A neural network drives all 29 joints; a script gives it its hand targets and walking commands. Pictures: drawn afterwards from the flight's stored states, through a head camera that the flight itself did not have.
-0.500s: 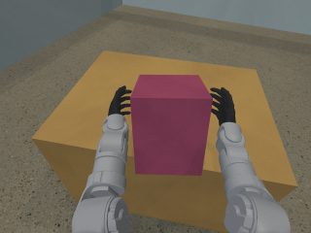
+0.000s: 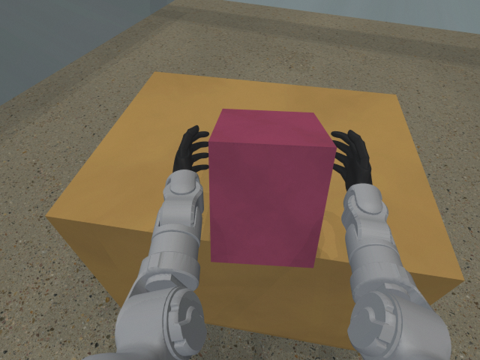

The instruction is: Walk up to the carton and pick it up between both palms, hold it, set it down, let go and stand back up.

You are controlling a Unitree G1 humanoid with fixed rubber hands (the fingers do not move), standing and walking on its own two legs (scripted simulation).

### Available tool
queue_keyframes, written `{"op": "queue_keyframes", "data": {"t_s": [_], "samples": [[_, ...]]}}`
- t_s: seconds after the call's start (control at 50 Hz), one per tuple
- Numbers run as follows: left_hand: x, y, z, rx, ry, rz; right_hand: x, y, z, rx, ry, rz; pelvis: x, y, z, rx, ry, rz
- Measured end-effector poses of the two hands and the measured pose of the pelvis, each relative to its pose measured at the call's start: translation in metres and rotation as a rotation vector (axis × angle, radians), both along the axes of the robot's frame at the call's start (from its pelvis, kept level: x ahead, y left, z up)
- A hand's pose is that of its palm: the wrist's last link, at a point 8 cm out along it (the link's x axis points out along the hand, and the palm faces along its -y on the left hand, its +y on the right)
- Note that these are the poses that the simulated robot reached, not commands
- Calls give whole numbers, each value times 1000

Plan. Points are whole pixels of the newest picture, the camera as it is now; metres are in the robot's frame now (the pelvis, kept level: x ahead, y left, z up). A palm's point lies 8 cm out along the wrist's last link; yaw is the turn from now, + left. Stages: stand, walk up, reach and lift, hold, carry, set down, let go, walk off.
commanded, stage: set down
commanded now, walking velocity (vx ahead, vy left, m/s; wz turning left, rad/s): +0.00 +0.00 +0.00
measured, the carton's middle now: (265, 183) +0.46 -0.03 +0.02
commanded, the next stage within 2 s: none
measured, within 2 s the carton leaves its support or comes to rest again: neither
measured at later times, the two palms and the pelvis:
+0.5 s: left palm (187, 166) +0.43 +0.11 +0.11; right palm (354, 173) +0.41 -0.17 +0.11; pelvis +0.00 +0.00 +0.00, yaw -1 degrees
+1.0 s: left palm (188, 167) +0.43 +0.11 +0.10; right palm (354, 173) +0.41 -0.18 +0.11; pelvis +0.00 +0.00 +0.00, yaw -1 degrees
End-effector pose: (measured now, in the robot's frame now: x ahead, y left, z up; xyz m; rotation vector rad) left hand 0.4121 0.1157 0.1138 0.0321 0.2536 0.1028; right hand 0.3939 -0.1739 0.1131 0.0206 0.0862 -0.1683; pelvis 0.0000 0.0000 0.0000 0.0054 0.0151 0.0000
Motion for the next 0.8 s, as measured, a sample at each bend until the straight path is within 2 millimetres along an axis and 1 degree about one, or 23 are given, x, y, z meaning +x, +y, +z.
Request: {"op": "queue_keyframes", "data": {"t_s": [0.5,0.8], "samples": [[15,-1,-2,-23,-19,1,13,-1,0,-9,-1,6,5,3,0,0,39,-15],[19,-2,-6,-30,-30,0,15,-1,0,-29,-5,15,4,3,0,1,53,-23]]}}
